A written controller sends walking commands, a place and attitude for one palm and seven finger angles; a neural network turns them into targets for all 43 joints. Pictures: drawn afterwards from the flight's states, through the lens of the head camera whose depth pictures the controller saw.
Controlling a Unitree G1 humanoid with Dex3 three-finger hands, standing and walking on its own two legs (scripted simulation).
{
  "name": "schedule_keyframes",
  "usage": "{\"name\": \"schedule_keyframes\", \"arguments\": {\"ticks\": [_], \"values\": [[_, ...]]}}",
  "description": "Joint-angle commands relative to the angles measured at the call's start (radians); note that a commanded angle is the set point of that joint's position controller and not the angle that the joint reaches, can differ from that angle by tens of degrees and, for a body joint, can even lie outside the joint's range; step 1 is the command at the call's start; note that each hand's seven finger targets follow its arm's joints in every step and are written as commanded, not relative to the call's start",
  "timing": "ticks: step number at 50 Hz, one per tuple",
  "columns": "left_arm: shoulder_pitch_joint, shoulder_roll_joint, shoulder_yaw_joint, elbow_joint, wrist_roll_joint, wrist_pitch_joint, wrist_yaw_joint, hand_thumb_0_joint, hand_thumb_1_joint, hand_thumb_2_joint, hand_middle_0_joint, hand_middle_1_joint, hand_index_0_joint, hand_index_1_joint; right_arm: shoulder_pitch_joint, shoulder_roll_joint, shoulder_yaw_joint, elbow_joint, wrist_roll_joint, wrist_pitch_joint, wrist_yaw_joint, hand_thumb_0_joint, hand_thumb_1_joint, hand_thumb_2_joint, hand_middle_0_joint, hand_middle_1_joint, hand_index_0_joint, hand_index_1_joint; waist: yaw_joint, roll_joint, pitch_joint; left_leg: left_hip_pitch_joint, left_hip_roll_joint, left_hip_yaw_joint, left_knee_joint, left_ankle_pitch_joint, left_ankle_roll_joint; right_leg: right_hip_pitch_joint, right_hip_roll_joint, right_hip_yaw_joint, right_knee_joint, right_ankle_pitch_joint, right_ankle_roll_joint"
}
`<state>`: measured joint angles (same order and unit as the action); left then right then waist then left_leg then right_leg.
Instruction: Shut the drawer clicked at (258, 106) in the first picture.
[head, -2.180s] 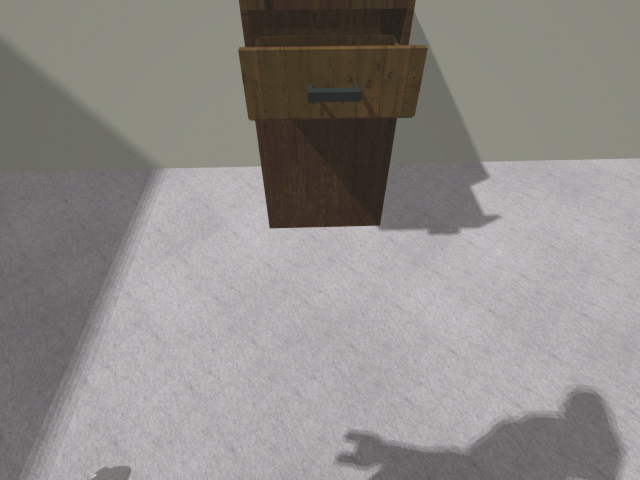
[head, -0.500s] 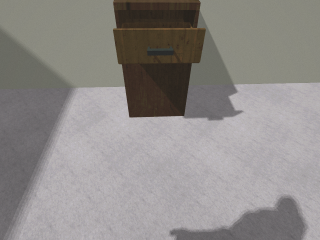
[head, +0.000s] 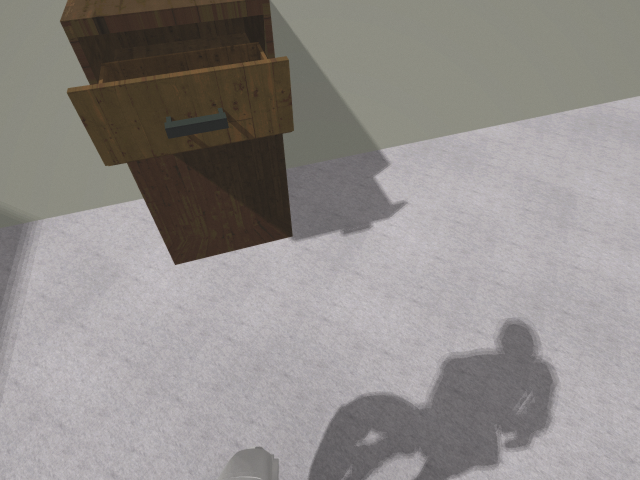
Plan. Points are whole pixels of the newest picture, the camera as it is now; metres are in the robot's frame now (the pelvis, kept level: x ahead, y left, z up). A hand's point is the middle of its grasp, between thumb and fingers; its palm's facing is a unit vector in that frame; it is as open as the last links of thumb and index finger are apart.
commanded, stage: walk to a spot facing it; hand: left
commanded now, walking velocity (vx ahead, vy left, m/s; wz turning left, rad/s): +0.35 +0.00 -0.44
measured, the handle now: (196, 120) +0.80 +0.34 +0.02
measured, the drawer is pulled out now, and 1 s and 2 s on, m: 0.29 0.29 0.29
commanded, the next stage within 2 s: none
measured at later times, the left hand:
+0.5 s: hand (168, 386) +0.29 +0.29 -0.18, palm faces -0.18 -0.97 -0.18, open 7.4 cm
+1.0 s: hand (271, 306) +0.45 +0.14 -0.17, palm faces -0.54 -0.82 -0.21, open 7.4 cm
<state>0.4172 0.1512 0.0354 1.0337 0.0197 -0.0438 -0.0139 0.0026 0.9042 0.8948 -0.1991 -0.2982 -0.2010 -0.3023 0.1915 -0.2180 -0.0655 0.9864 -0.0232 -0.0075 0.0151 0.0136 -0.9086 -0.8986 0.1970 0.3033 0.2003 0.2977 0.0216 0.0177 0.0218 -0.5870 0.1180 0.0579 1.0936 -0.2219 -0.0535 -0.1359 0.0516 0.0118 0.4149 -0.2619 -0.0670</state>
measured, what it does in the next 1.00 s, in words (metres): walks ahead, turning right: left foot, then right foot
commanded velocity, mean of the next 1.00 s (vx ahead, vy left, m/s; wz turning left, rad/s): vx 0.10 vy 0.00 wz -0.58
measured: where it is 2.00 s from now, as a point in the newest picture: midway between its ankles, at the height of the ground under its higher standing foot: outside the picture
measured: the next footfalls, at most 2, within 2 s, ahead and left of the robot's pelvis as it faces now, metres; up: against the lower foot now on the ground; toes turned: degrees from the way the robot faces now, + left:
left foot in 0.26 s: +0.26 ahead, +0.16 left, +0.00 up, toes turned -2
right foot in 0.90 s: +0.26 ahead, -0.05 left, +0.00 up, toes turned -38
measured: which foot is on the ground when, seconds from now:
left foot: up 0.00-0.24, down 0.26-0.90, up 0.92-1.00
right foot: down 0.00-0.26, up 0.28-0.88, down 0.90-1.00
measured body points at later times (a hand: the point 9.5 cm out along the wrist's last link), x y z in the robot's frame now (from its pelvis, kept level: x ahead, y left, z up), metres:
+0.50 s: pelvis +0.19 +0.10 +0.00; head +0.20 +0.13 +0.45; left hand +0.30 +0.34 -0.16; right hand +0.17 -0.15 -0.13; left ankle +0.22 +0.16 -0.74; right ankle +0.17 -0.04 -0.63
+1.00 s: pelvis +0.25 +0.06 -0.02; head +0.27 +0.03 +0.42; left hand +0.48 +0.18 -0.15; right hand +0.11 -0.12 -0.18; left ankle +0.25 +0.19 -0.67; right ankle +0.23 -0.03 -0.74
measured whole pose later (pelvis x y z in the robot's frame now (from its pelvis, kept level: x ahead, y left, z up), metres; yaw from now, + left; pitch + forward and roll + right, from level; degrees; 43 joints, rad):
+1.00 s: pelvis +0.25 +0.06 -0.02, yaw -34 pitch -2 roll +0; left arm 0.12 0.17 0.06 0.88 0.01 0.01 0.00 0.00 0.91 0.89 -0.20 -0.30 -0.20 -0.30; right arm 0.31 -0.16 -0.05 0.99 -0.01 0.05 -0.01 0.01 -0.91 -0.90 0.20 0.30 0.20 0.30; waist -0.04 0.03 0.12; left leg -0.39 0.14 0.17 1.19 -0.52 -0.06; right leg -0.34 0.01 -0.10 0.67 -0.30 -0.07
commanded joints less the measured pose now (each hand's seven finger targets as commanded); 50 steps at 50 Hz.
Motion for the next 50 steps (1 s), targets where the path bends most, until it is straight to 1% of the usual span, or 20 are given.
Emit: {"name": "schedule_keyframes", "arguments": {"ticks": [1,5,9,11,12,13,14,15,18,20,25,36,41,42,43,44,45,46,48,50], "values": [[0.063,0.186,0.046,-0.043,0.001,-0.034,0.021,0.000,0.900,0.900,-0.200,-0.300,-0.200,-0.300,-0.075,-0.052,-0.014,-0.106,0.000,-0.028,0.006,0.000,-0.900,-0.900,0.200,0.300,0.200,0.300,0.008,-0.134,0.069,-0.127,0.012,-0.023,-0.059,0.078,-0.016,0.006,-0.241,0.262,-0.221,0.096,-0.112],[0.097,0.176,0.047,-0.040,0.007,-0.034,0.032,0.000,0.900,0.900,-0.200,-0.300,-0.200,-0.300,-0.188,-0.037,-0.006,-0.165,0.002,-0.040,0.007,0.000,-0.900,-0.900,0.200,0.300,0.200,0.300,0.044,-0.132,0.074,-0.132,-0.005,-0.010,-0.207,0.044,-0.014,0.085,-0.252,0.285,-0.180,0.254,-0.121],[0.068,0.198,0.056,-0.054,0.012,-0.023,0.038,0.000,0.900,0.900,-0.200,-0.300,-0.200,-0.300,-0.192,-0.027,-0.001,-0.182,0.010,-0.057,0.005,0.000,-0.900,-0.900,0.200,0.300,0.200,0.300,0.042,-0.171,0.058,0.083,-0.056,0.018,-0.412,-0.027,0.016,0.049,-0.246,0.285,-0.094,0.425,-0.101],[0.012,0.211,0.065,-0.067,0.006,-0.021,0.036,0.000,0.900,0.900,-0.200,-0.300,-0.200,-0.300,-0.003,-0.062,-0.012,-0.130,0.009,-0.067,-0.012,0.000,-0.900,-0.900,0.200,0.300,0.200,0.300,-0.053,-0.134,-0.013,0.389,-0.096,0.033,-0.570,0.027,0.036,-0.059,-0.182,0.240,0.079,0.481,-0.064],[0.010,0.185,0.067,-0.077,-0.003,-0.021,0.030,0.000,0.900,0.900,-0.200,-0.300,-0.200,-0.300,0.162,-0.128,-0.027,-0.081,0.004,-0.071,-0.029,0.000,-0.900,-0.900,0.200,0.300,0.200,0.300,-0.112,-0.059,-0.111,0.670,-0.025,-0.025,-0.599,0.054,0.055,-0.191,-0.127,0.203,0.274,0.386,-0.034],[0.042,0.125,0.066,-0.093,-0.018,-0.016,0.016,0.000,0.900,0.900,-0.200,-0.300,-0.200,-0.300,0.302,-0.262,-0.059,-0.053,-0.012,-0.077,-0.037,0.000,-0.900,-0.900,0.200,0.300,0.200,0.300,-0.145,0.243,-0.233,0.874,0.303,-0.416,-0.661,0.057,0.143,-0.407,0.023,0.051,0.626,-0.125,0.028],[0.024,0.123,0.062,-0.109,-0.012,-0.019,0.014,0.000,0.900,0.900,-0.200,-0.300,-0.200,-0.300,0.324,-0.268,-0.048,-0.050,-0.003,-0.066,-0.036,0.000,-0.900,-0.900,0.200,0.300,0.200,0.300,-0.128,0.260,-0.229,0.803,0.424,-0.597,-0.804,-0.012,0.202,-0.494,0.010,0.065,0.853,-0.308,0.036],[-0.030,0.134,0.067,-0.122,-0.004,-0.018,0.011,0.000,0.900,0.900,-0.200,-0.300,-0.200,-0.300,0.252,-0.221,-0.037,-0.072,-0.001,-0.061,-0.033,0.000,-0.900,-0.900,0.200,0.300,0.200,0.300,-0.107,0.126,-0.093,0.661,0.410,-0.540,-0.838,-0.071,0.235,-0.529,-0.062,0.072,0.923,-0.250,0.031],[-0.047,0.109,0.069,-0.100,0.013,0.020,-0.012,0.000,0.900,0.900,-0.200,-0.300,-0.200,-0.300,0.075,-0.063,0.009,-0.097,0.004,-0.075,-0.036,0.000,-0.900,-0.900,0.200,0.300,0.200,0.300,-0.004,0.136,0.067,0.344,0.278,-0.240,-0.888,-0.034,0.153,-0.482,-0.139,0.035,0.939,-0.052,0.053],[-0.014,0.074,0.063,-0.092,0.013,0.048,-0.020,0.000,0.900,0.900,-0.200,-0.300,-0.200,-0.300,0.076,-0.037,0.017,-0.080,0.007,-0.086,-0.044,0.000,-0.900,-0.900,0.200,0.300,0.200,0.300,0.023,0.138,0.047,0.322,0.210,-0.051,-0.850,0.249,0.130,-0.443,-0.134,0.005,0.902,0.007,0.074],[-0.067,0.066,0.063,-0.111,0.013,0.083,-0.019,0.000,0.900,0.900,-0.200,-0.300,-0.200,-0.300,0.136,-0.050,0.011,-0.055,0.012,-0.083,-0.053,0.000,-0.900,-0.900,0.200,0.300,0.200,0.300,0.023,0.088,0.014,0.419,0.200,0.089,-0.811,0.521,0.136,-0.515,-0.133,-0.022,0.847,0.095,0.103],[-0.343,0.077,0.045,-0.198,0.005,0.097,-0.014,0.000,0.900,0.900,-0.200,-0.300,-0.200,-0.300,0.255,-0.088,0.000,-0.008,-0.004,-0.035,-0.052,0.000,-0.900,-0.900,0.200,0.300,0.200,0.300,-0.071,0.079,0.061,0.557,0.260,0.150,-0.741,0.541,0.190,-0.489,-0.139,-0.100,0.488,-0.011,0.102],[-0.340,0.090,0.045,-0.220,0.006,0.074,-0.004,0.000,0.900,0.900,-0.200,-0.300,-0.200,-0.300,0.257,-0.118,-0.020,-0.013,-0.006,-0.016,-0.043,0.000,-0.900,-0.900,0.200,0.300,0.200,0.300,-0.071,0.104,0.001,0.595,0.293,0.202,-0.599,0.674,0.165,-0.341,-0.089,-0.151,0.315,-0.115,0.062],[-0.287,0.097,0.051,-0.212,0.006,0.067,-0.002,0.000,0.900,0.900,-0.200,-0.300,-0.200,-0.300,0.243,-0.125,-0.022,-0.020,-0.005,-0.014,-0.041,0.000,-0.900,-0.900,0.200,0.300,0.200,0.300,-0.039,0.102,-0.033,0.586,0.288,0.227,-0.525,0.707,0.143,-0.267,-0.071,-0.156,0.259,-0.078,0.051],[-0.204,0.124,0.060,-0.191,0.008,0.054,0.001,0.000,0.900,0.900,-0.200,-0.300,-0.200,-0.300,0.224,-0.130,-0.026,-0.035,0.002,-0.013,-0.036,0.000,-0.900,-0.900,0.200,0.300,0.200,0.300,0.006,0.076,-0.083,0.525,0.272,0.253,-0.379,0.673,0.104,-0.126,-0.071,-0.144,0.152,0.024,0.035],[-0.095,0.201,0.077,-0.164,0.013,0.037,0.011,0.000,0.900,0.900,-0.200,-0.300,-0.200,-0.300,0.218,-0.111,-0.024,-0.062,0.015,-0.009,-0.026,0.000,-0.900,-0.900,0.200,0.300,0.200,0.300,0.054,-0.077,-0.181,0.316,0.208,0.281,-0.120,0.447,0.046,0.137,-0.197,0.042,0.084,0.339,-0.035],[-0.017,0.309,0.103,-0.144,0.001,0.031,0.025,0.000,0.900,0.900,-0.200,-0.300,-0.200,-0.300,0.170,-0.048,-0.009,-0.117,0.017,-0.007,-0.024,0.000,-0.900,-0.900,0.200,0.300,0.200,0.300,0.070,-0.288,-0.238,0.010,0.014,0.237,0.161,-0.387,-0.030,0.313,-0.462,0.427,0.065,0.926,-0.178],[-0.006,0.312,0.102,-0.141,-0.018,0.041,0.040,0.000,0.900,0.900,-0.200,-0.300,-0.200,-0.300,0.105,-0.069,-0.008,-0.140,0.019,0.002,-0.041,0.000,-0.900,-0.900,0.200,0.300,0.200,0.300,0.082,-0.201,-0.240,-0.019,0.012,0.053,0.239,-0.440,-0.020,0.286,-0.477,0.382,0.058,1.007,-0.236],[-0.142,0.247,0.091,-0.176,-0.016,0.051,0.048,0.000,0.900,0.900,-0.200,-0.300,-0.200,-0.300,0.058,-0.048,-0.010,-0.136,0.014,0.020,-0.037,0.000,-0.900,-0.900,0.200,0.300,0.200,0.300,0.028,-0.123,-0.126,-0.016,0.049,-0.013,0.208,-0.296,-0.018,0.123,-0.371,0.291,-0.004,0.629,-0.176],[-0.243,0.212,0.077,-0.205,-0.009,0.051,0.049,0.000,0.900,0.900,-0.200,-0.300,-0.200,-0.300,0.071,-0.042,-0.011,-0.122,0.004,0.039,-0.038,0.000,-0.900,-0.900,0.200,0.300,0.200,0.300,-0.031,-0.098,-0.054,0.057,0.037,-0.027,0.131,-0.219,-0.026,-0.076,-0.311,0.218,-0.064,0.459,-0.131]]}}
